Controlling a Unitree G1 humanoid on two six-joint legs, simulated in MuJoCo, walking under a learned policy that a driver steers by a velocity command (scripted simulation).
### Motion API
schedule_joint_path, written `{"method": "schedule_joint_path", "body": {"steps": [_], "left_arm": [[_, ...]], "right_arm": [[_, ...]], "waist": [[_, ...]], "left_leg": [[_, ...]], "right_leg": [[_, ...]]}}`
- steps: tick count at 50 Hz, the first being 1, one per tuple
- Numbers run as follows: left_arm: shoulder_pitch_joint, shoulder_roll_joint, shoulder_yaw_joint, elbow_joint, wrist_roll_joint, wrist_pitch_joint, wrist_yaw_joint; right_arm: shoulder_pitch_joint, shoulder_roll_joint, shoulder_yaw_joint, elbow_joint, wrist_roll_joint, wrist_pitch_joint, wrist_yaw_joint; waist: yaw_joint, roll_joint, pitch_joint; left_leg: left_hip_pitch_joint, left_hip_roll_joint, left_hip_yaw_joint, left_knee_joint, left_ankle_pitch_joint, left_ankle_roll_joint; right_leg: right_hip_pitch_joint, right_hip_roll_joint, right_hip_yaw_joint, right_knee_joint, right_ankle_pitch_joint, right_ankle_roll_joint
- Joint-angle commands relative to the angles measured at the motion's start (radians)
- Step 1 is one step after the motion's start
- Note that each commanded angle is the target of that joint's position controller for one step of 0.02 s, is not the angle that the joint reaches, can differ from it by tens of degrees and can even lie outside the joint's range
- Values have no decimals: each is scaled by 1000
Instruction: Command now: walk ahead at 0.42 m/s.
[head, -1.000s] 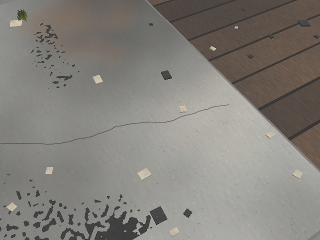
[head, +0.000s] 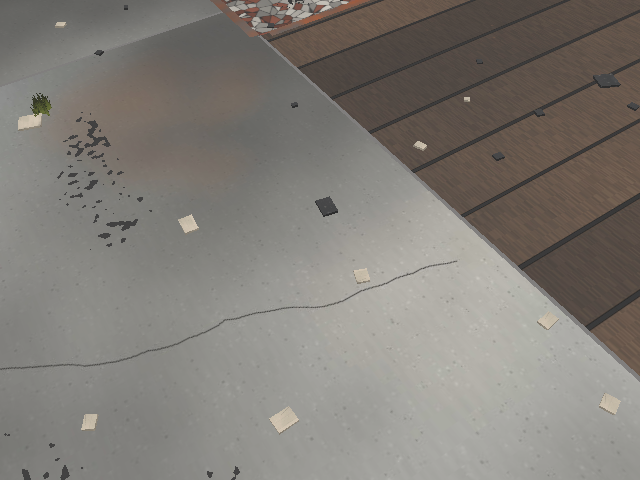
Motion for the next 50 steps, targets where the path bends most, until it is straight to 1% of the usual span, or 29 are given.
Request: {"method": "schedule_joint_path", "body": {"steps": [1,3,5,7,8,9,10,11,12,13,14,15,16,17,19,22,24,28,30,32,33,34,35,36,37,38,40,43,50], "left_arm": [[2,103,8,-44,-2,11,20],[-14,147,14,-51,-3,8,36],[23,193,25,-38,-8,-3,41],[30,199,30,-27,-19,-7,38],[27,200,32,-25,-17,-5,36],[24,209,36,-24,-12,0,35],[19,216,40,-25,-5,8,33],[17,206,36,-30,3,19,35],[21,171,23,-53,20,23,39],[186,8,-20,-62,15,12,32],[154,104,-1,-34,-5,-5,23],[52,162,19,-67,-31,-8,21],[-11,164,16,-84,-23,-7,28],[-45,157,20,-89,-8,-1,35],[-13,127,20,-80,-1,25,44],[-21,88,12,-88,14,53,56],[-80,75,4,-107,25,62,59],[-197,104,7,-130,13,74,54],[-235,116,12,-142,15,75,54],[-228,113,14,-138,25,70,57],[-224,129,17,-140,33,66,60],[-219,178,25,-148,33,65,68],[-258,222,36,-135,19,72,70],[-274,142,24,-135,13,76,61],[-280,105,13,-132,19,75,55],[-286,106,11,-126,23,72,52],[-274,120,15,-104,18,60,49],[-266,123,15,-75,13,55,51],[-278,121,16,-12,10,65,55]], "right_arm": [[-169,-6,10,-138,-13,-21,36],[-244,23,25,-169,-17,-23,45],[-273,-16,15,-185,-7,-19,39],[-277,-59,1,-193,-2,-16,32],[-261,-78,-7,-191,-2,-16,29],[-221,-97,-18,-182,-5,-13,24],[-133,-121,-33,-158,-7,-9,18],[17,-148,-52,-111,-6,-1,10],[171,-186,-64,-78,-18,6,-2],[201,-277,-73,-63,-47,2,8],[177,-180,-51,-71,-43,1,11],[73,-147,-38,-76,-36,-2,11],[11,-119,-30,-77,-32,-4,13],[-30,-98,-25,-71,-36,-9,19],[-61,-76,-20,-52,-53,-25,24],[-86,-74,-14,-13,-59,-38,21],[-99,-95,-16,5,-56,-26,10],[-58,-128,-21,46,-54,8,-5],[-49,-123,-17,63,-48,21,-5],[-63,-95,-4,73,-36,30,-6],[-28,-63,9,89,-38,29,-5],[23,-44,17,96,-55,23,-4],[114,-37,16,110,-53,21,-3],[56,-55,18,116,-54,28,-9],[6,-74,14,108,-50,37,-13],[-7,-68,15,111,-47,46,-19],[0,-77,14,119,-50,58,-24],[-8,-80,14,136,-42,61,-26],[-17,-77,11,184,-36,77,-33]], "waist": [[11,-104,92],[20,-103,106],[21,-126,113],[2,-129,125],[-16,-131,109],[-44,-142,69],[-95,-150,0],[-168,-137,-90],[-226,-67,-200],[-120,264,-375],[-145,205,-381],[-118,136,-200],[-90,30,-121],[-61,-11,-72],[-14,30,-81],[16,36,-78],[7,48,-81],[-46,34,-65],[-56,33,-39],[-33,21,-33],[-30,-3,-34],[-61,-70,-64],[-134,-188,-81],[-90,-158,-74],[-71,-123,-47],[-70,-111,-40],[-70,-106,-41],[-64,-75,-56],[-64,-33,-48]], "left_leg": [[-284,54,17,-150,152,-21],[-101,19,52,-367,290,-40],[5,-8,47,-483,369,-39],[23,-14,20,-555,394,-12],[46,-23,17,-572,387,7],[99,-41,25,-569,362,28],[208,-66,44,-563,333,53],[400,-88,67,-566,320,79],[686,49,-81,-522,367,123],[952,339,-603,-665,237,300],[874,347,-769,-810,248,294],[716,326,-588,-807,352,261],[573,285,-438,-804,512,238],[457,238,-329,-816,644,224],[338,191,-214,-860,769,216],[252,170,-117,-886,862,232],[239,152,-77,-892,802,220],[249,150,-98,-916,454,202],[259,157,-133,-907,287,196],[250,129,-138,-853,186,156],[240,91,-126,-813,177,108],[214,39,-95,-747,146,61],[204,-28,-35,-760,75,26],[279,-34,-8,-755,87,3],[278,-32,-9,-746,102,2],[281,-25,-13,-739,130,6],[296,-16,-21,-732,195,8],[330,-8,-23,-712,293,8],[367,-4,-21,-704,345,0]], "right_leg": [[101,-233,185,-183,426,-164],[-47,-188,108,-232,386,-146],[-66,-218,111,-271,355,-140],[-3,-254,104,-251,410,-122],[39,-266,95,-209,525,-108],[78,-269,82,-138,689,-94],[95,-256,61,-14,853,-78],[44,-218,31,175,933,-54],[-166,-173,26,458,702,-20],[-478,41,30,875,-115,49],[-533,35,165,1014,-250,47],[-591,-15,129,1048,-197,47],[-560,-69,91,1005,-124,46],[-524,-100,77,948,-88,50],[-398,-130,80,861,-40,56],[-336,-131,67,677,8,83],[-306,-139,62,526,89,94],[-269,-124,57,345,195,97],[-257,-115,57,269,165,88],[-169,-99,38,126,210,67],[-108,-123,68,48,308,54],[-31,-196,135,61,496,28],[-37,-211,161,88,414,-23],[-114,-163,130,75,270,-12],[-139,-137,113,69,243,10],[-139,-125,102,76,285,24],[-122,-115,89,95,362,28],[-104,-109,81,117,453,24],[-98,-93,65,120,462,17]]}}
